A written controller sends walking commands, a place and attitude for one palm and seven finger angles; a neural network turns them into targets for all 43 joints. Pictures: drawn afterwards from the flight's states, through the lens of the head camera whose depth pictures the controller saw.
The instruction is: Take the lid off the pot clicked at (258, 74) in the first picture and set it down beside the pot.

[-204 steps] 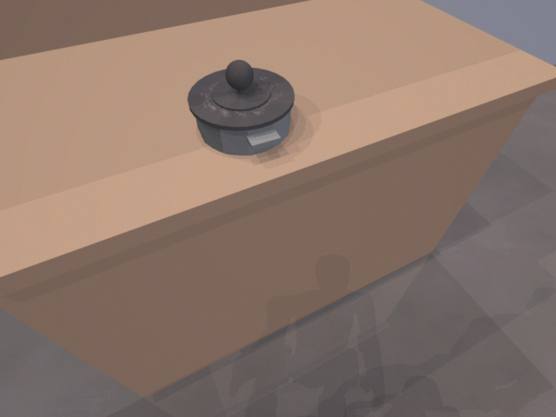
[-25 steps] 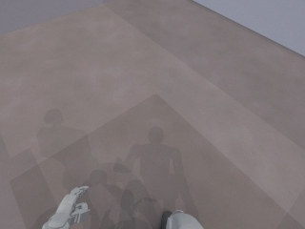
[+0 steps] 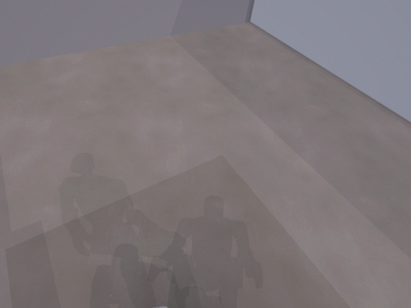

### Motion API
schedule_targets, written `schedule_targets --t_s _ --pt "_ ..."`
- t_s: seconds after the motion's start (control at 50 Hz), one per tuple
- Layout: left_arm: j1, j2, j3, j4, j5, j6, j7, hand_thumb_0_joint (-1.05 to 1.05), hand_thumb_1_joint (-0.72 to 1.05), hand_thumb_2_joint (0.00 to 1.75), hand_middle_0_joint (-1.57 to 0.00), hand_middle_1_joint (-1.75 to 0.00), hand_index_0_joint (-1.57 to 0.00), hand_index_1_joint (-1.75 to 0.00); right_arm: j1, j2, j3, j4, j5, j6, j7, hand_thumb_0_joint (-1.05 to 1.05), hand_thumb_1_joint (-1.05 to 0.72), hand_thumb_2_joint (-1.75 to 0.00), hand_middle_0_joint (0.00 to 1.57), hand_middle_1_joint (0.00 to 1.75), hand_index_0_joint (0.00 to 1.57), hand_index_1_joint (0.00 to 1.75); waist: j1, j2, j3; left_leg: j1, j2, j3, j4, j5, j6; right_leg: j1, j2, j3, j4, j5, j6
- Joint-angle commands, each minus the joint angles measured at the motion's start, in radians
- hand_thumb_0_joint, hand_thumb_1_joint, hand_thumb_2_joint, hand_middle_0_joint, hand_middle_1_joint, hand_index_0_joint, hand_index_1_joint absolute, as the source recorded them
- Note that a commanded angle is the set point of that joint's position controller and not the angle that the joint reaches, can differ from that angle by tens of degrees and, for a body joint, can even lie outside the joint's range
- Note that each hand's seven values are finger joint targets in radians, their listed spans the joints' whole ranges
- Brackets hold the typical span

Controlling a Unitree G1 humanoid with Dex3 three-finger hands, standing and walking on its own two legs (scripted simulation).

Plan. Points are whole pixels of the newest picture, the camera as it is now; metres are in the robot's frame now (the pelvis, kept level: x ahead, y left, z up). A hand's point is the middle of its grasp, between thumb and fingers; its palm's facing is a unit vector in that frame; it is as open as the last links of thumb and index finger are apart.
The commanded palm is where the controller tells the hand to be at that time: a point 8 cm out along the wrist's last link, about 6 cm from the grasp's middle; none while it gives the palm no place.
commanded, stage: turn to face it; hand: left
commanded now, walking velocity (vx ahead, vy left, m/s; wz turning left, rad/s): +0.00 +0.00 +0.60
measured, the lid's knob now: out of the picture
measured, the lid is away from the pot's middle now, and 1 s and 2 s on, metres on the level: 0.00 0.00 0.00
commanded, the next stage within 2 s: none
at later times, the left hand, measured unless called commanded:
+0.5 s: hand out of the picture +0.01 +0.15 -0.14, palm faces +0.32 -0.90 -0.29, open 7.4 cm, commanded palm none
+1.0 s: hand out of the picture -0.02 +0.18 -0.14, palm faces +0.59 -0.75 -0.29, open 7.4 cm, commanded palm none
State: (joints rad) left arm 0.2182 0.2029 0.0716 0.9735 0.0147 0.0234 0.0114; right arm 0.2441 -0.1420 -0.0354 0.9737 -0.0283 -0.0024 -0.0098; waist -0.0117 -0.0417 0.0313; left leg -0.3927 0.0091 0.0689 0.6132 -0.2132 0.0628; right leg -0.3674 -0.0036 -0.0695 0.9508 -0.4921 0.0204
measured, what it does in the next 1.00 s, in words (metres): steps on the spot, turning left: right foot, then left foot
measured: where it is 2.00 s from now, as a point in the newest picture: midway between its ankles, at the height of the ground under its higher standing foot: outside the picture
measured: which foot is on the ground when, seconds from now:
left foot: down 0.00-0.32, up 0.34-0.68, down 0.70-1.00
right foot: up 0.00-0.30, down 0.32-0.70, up 0.72-1.00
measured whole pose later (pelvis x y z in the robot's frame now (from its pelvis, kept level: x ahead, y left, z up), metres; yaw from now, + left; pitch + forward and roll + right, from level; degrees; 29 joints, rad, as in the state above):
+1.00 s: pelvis +0.02 -0.07 +0.01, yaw +35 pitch +0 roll +0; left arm 0.18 0.27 0.08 0.84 0.00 0.04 0.01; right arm 0.17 -0.22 -0.07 0.90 -0.02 0.05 0.01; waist -0.01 0.01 0.08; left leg -0.31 -0.03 -0.11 0.56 -0.25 -0.01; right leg -0.38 -0.03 0.00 0.75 -0.39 0.08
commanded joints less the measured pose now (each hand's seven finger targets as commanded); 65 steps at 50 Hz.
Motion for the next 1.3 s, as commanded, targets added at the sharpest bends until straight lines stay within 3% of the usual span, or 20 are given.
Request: schedule_targets --t_s 0.0,0.16,0.26,0.3,0.32,0.38,0.54,0.62,0.64,0.66,0.68,0.72,0.8,0.88,0.96,0.98,1.0,1.02,1.1,1.28 --pt "0.034 0.08 0.02 -0.068 0.005 -0.024 0.004 0.0 0.9 0.9 -0.2 -0.3 -0.2 -0.3 0.026 -0.204 -0.047 -0.074 0.01 -0.017 -0.017 0.0 -0.9 -0.9 0.2 0.3 0.2 0.3 0.011 0.12 -0.124 0.23 0.245 -0.339 -0.31 0.227 0.11 -0.181 -0.059 0.09 0.159 0.089 0.036" --pt "0.018 0.079 0.026 -0.111 -0.004 -0.004 0.01 0.0 0.9 0.9 -0.2 -0.3 -0.2 -0.3 0.0 -0.256 -0.083 -0.096 0.006 0.013 -0.006 0.0 -0.9 -0.9 0.2 0.3 0.2 0.3 -0.013 0.185 -0.091 0.172 0.214 -0.405 -0.306 0.094 0.111 -0.083 -0.028 0.077 -0.099 0.048 0.048" --pt "0.169 0.118 0.036 -0.092 -0.005 -0.013 0.017 0.0 0.9 0.9 -0.2 -0.3 -0.2 -0.3 -0.107 -0.264 -0.098 -0.146 0.012 0.036 0.001 0.0 -0.9 -0.9 0.2 0.3 0.2 0.3 0.062 0.15 -0.083 -0.063 0.115 -0.397 -0.205 -0.076 0.029 0.245 -0.005 0.05 -0.485 0.203 0.026" --pt "0.165 0.282 0.059 -0.13 0.019 -0.019 0.029 0.0 0.9 0.9 -0.2 -0.3 -0.2 -0.3 -0.139 -0.151 -0.082 -0.2 0.019 0.039 0.011 0.0 -0.9 -0.9 0.2 0.3 0.2 0.3 0.092 -0.29 -0.005 -0.337 -0.097 -0.102 0.275 -0.34 -0.112 0.257 -0.456 0.539 -0.803 -0.044 -0.147" --pt "0.099 0.27 0.053 -0.154 0.011 -0.017 0.031 0.0 0.9 0.9 -0.2 -0.3 -0.2 -0.3 -0.14 -0.199 -0.088 -0.205 0.004 0.039 0.015 0.0 -0.9 -0.9 0.2 0.3 0.2 0.3 0.062 -0.167 0.004 -0.281 -0.03 -0.157 0.452 -0.331 -0.089 0.118 -0.482 0.491 -0.778 0.001 -0.182" --pt "-0.026 0.173 0.029 -0.176 0.012 -0.032 0.028 0.0 0.9 0.9 -0.2 -0.3 -0.2 -0.3 -0.085 -0.193 -0.085 -0.153 0.004 0.048 0.031 0.0 -0.9 -0.9 0.2 0.3 0.2 0.3 -0.012 -0.159 0.027 -0.246 0.012 -0.109 0.605 -0.201 -0.106 0.116 -0.313 0.22 -0.642 0.334 -0.148" --pt "0.1 0.235 0.04 -0.152 0.017 -0.023 0.023 0.0 0.9 0.9 -0.2 -0.3 -0.2 -0.3 -0.207 -0.153 -0.053 -0.193 0.021 0.04 0.038 0.0 -0.9 -0.9 0.2 0.3 0.2 0.3 0.073 -0.173 -0.027 -0.094 -0.01 0.015 0.23 -0.242 -0.119 0.265 -0.342 0.095 -0.539 0.683 -0.161" --pt "0.075 0.244 0.049 -0.154 0.009 -0.015 0.018 0.0 0.9 0.9 -0.2 -0.3 -0.2 -0.3 -0.119 -0.177 -0.056 -0.179 0.022 0.023 0.032 0.0 -0.9 -0.9 0.2 0.3 0.2 0.3 0.029 -0.16 -0.097 0.101 -0.026 0.047 -0.083 -0.084 -0.098 0.27 -0.328 0.0 -0.391 0.719 -0.09" --pt "0.074 0.227 0.048 -0.16 0.0 -0.012 0.015 0.0 0.9 0.9 -0.2 -0.3 -0.2 -0.3 -0.056 -0.222 -0.068 -0.162 0.019 0.014 0.031 0.0 -0.9 -0.9 0.2 0.3 0.2 0.3 -0.006 -0.069 -0.141 0.276 0.011 -0.001 -0.211 0.064 -0.077 0.174 -0.308 -0.045 -0.251 0.649 -0.04" --pt "0.081 0.17 0.039 -0.193 -0.006 -0.009 0.006 0.0 0.9 0.9 -0.2 -0.3 -0.2 -0.3 0.0 -0.34 -0.098 -0.157 0.01 0.006 0.025 0.0 -0.9 -0.9 0.2 0.3 0.2 0.3 -0.039 0.229 -0.185 0.491 0.266 -0.335 -0.237 0.374 0.042 -0.115 -0.18 -0.095 -0.019 0.195 0.045" --pt "0.017 0.138 0.019 -0.231 0.001 -0.005 0.007 0.0 0.9 0.9 -0.2 -0.3 -0.2 -0.3 0.072 -0.409 -0.116 -0.136 0.018 0.018 0.022 0.0 -0.9 -0.9 0.2 0.3 0.2 0.3 -0.08 0.35 -0.172 0.493 0.412 -0.493 -0.224 0.659 0.161 -0.268 -0.11 -0.023 0.128 -0.19 0.071" --pt "-0.064 0.142 0.026 -0.226 0.002 0.002 0.018 0.0 0.9 0.9 -0.2 -0.3 -0.2 -0.3 0.049 -0.355 -0.101 -0.13 0.01 0.019 0.002 0.0 -0.9 -0.9 0.2 0.3 0.2 0.3 -0.072 0.298 -0.128 0.362 0.338 -0.461 -0.22 0.448 0.168 -0.287 -0.113 0.078 0.219 -0.095 0.064" --pt "-0.002 0.149 0.03 -0.173 0.002 0.005 -0.001 0.0 0.9 0.9 -0.2 -0.3 -0.2 -0.3 -0.117 -0.293 -0.08 -0.173 0.009 0.013 0.0 0.0 -0.9 -0.9 0.2 0.3 0.2 0.3 0.017 0.203 -0.062 0.187 0.188 -0.307 -0.254 0.294 0.086 -0.153 -0.087 0.073 0.128 0.084 0.07" --pt "-0.03 0.137 0.024 -0.194 -0.004 0.005 0.002 0.0 0.9 0.9 -0.2 -0.3 -0.2 -0.3 -0.096 -0.304 -0.09 -0.163 0.005 0.021 0.003 0.0 -0.9 -0.9 0.2 0.3 0.2 0.3 -0.004 0.21 -0.062 0.168 0.185 -0.373 -0.252 0.2 0.101 -0.077 -0.048 0.067 -0.073 0.064 0.066" --pt "0.053 0.139 0.023 -0.185 -0.009 -0.011 0.006 0.0 0.9 0.9 -0.2 -0.3 -0.2 -0.3 -0.129 -0.31 -0.098 -0.172 0.01 0.032 0.003 0.0 -0.9 -0.9 0.2 0.3 0.2 0.3 0.036 0.19 -0.089 0.088 0.152 -0.41 -0.157 0.218 0.07 0.131 0.003 0.043 -0.345 0.169 0.054" --pt "0.088 0.16 0.029 -0.179 -0.007 -0.021 0.011 0.0 0.9 0.9 -0.2 -0.3 -0.2 -0.3 -0.137 -0.289 -0.096 -0.178 0.017 0.032 0.004 0.0 -0.9 -0.9 0.2 0.3 0.2 0.3 0.059 0.138 -0.093 0.02 0.109 -0.392 -0.09 0.162 0.034 0.236 -0.021 0.056 -0.498 0.253 0.049" --pt "0.119 0.24 0.043 -0.182 0.007 -0.033 0.019 0.0 0.9 0.9 -0.2 -0.3 -0.2 -0.3 -0.124 -0.225 -0.087 -0.19 0.028 0.03 0.011 0.0 -0.9 -0.9 0.2 0.3 0.2 0.3 0.074 -0.074 -0.102 -0.136 0.009 -0.286 0.082 -0.041 -0.034 0.36 -0.21 0.255 -0.657 0.233 0.0" --pt "0.111 0.311 0.056 -0.193 0.014 -0.032 0.023 0.0 0.9 0.9 -0.2 -0.3 -0.2 -0.3 -0.132 -0.185 -0.077 -0.219 0.022 0.026 0.013 0.0 -0.9 -0.9 0.2 0.3 0.2 0.3 0.079 -0.284 -0.072 -0.257 -0.096 -0.123 0.316 -0.389 -0.101 0.345 -0.455 0.498 -0.704 0.31 -0.125" --pt "-0.045 0.191 0.027 -0.226 0.009 -0.029 0.029 0.0 0.9 0.9 -0.2 -0.3 -0.2 -0.3 -0.085 -0.211 -0.083 -0.158 0.011 0.048 0.033 0.0 -0.9 -0.9 0.2 0.3 0.2 0.3 -0.008 -0.143 -0.023 -0.206 0.007 -0.125 0.614 -0.238 -0.108 0.19 -0.323 0.203 -0.614 0.431 -0.153" --pt "0.048 0.254 0.043 -0.189 0.017 -0.017 0.022 0.0 0.9 0.9 -0.2 -0.3 -0.2 -0.3 -0.155 -0.162 -0.052 -0.178 0.024 0.036 0.042 0.0 -0.9 -0.9 0.2 0.3 0.2 0.3 0.055 -0.178 -0.058 -0.025 -0.012 0.03 0.157 -0.233 -0.11 0.264 -0.353 0.052 -0.524 0.632 -0.151"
